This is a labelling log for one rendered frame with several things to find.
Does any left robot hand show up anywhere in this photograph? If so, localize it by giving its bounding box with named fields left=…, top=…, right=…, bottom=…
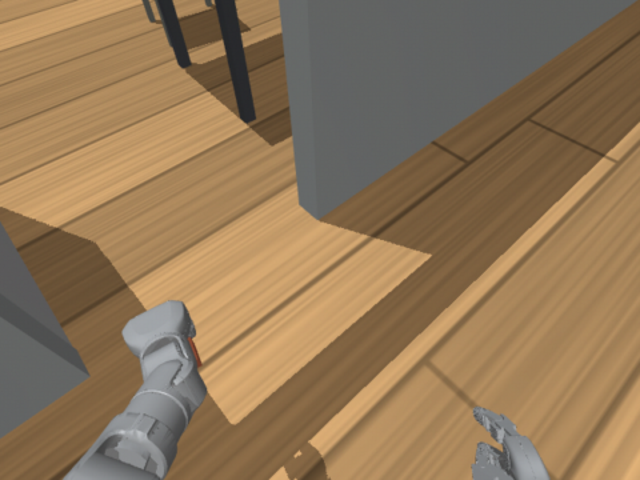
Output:
left=122, top=300, right=196, bottom=358

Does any right robot hand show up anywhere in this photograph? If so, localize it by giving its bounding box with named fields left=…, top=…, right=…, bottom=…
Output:
left=471, top=407, right=551, bottom=480

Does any small box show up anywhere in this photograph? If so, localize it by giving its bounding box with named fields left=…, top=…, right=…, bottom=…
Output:
left=188, top=337, right=202, bottom=367

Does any left robot arm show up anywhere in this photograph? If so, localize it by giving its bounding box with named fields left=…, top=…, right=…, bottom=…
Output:
left=62, top=332, right=207, bottom=480

